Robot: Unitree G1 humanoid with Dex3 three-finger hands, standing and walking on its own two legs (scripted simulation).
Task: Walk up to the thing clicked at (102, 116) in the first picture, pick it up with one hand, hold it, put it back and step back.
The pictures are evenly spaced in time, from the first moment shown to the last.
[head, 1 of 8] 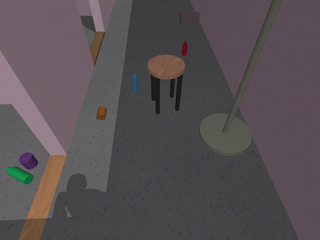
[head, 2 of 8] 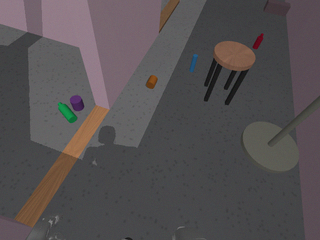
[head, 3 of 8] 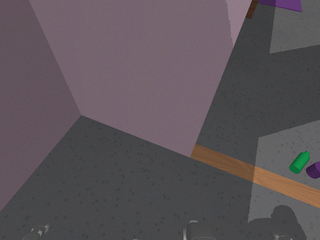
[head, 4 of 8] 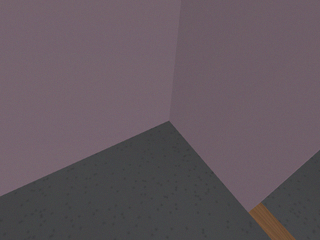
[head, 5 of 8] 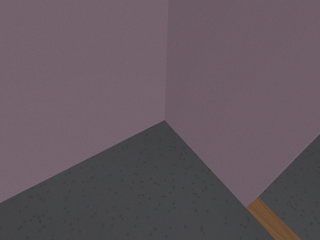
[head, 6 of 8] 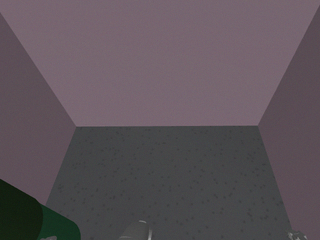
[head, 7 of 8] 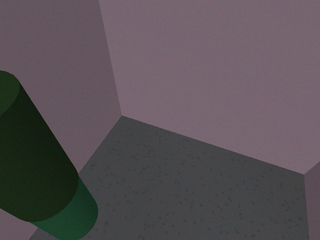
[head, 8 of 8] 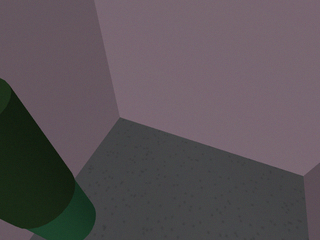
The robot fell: no
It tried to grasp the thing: no
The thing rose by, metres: 0.00
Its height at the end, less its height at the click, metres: +0.00
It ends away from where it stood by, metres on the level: 0.00
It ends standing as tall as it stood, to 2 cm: yes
